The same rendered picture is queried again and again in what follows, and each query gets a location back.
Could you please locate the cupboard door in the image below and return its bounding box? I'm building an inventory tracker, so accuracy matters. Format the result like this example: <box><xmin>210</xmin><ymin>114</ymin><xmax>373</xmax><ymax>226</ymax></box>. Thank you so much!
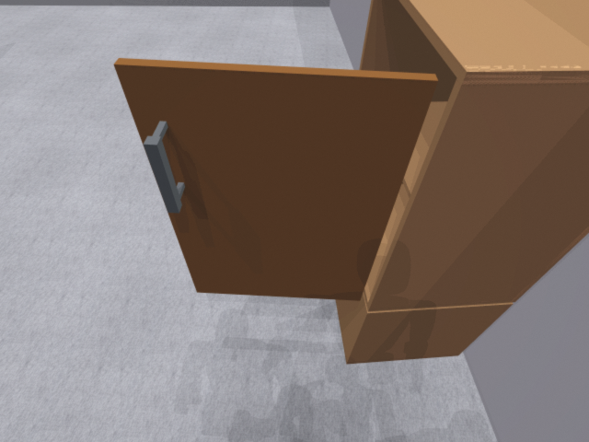
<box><xmin>114</xmin><ymin>58</ymin><xmax>438</xmax><ymax>301</ymax></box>

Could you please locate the handle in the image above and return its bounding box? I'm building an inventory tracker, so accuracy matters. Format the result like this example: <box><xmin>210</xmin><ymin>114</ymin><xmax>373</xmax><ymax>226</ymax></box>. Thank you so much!
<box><xmin>144</xmin><ymin>121</ymin><xmax>185</xmax><ymax>213</ymax></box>

